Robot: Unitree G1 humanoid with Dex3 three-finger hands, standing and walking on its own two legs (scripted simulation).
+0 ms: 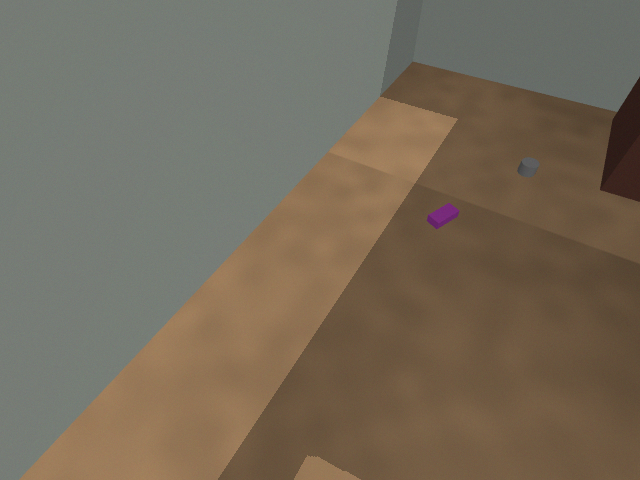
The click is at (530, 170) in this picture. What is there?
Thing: low tin
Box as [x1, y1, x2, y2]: [517, 157, 539, 176]
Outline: 523,158 517,171 521,175 532,176 539,164 533,158
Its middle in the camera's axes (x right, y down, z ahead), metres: +1.00 -0.37 +1.87
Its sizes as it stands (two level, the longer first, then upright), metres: 0.079 0.079 0.058
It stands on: the floor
